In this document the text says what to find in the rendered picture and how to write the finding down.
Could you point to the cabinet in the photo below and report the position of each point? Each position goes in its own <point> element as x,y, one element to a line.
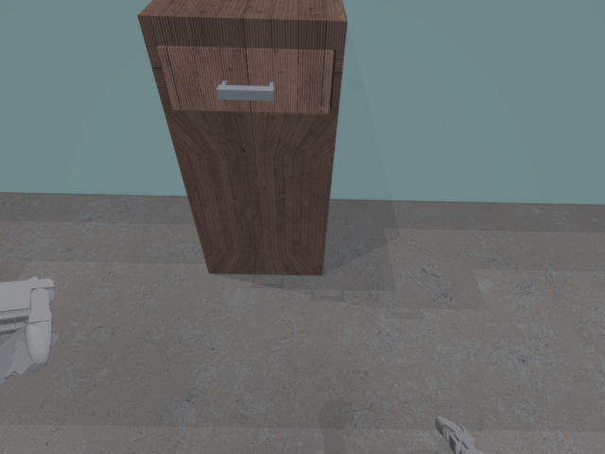
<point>258,183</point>

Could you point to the drawer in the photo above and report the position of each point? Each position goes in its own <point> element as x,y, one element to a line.
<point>302,78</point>

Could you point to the robot left hand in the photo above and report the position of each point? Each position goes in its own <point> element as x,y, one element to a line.
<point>25,312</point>

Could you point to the robot right hand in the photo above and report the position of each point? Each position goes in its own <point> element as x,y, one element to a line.
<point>460,440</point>

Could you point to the handle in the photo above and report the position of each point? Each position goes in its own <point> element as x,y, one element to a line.
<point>243,92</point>

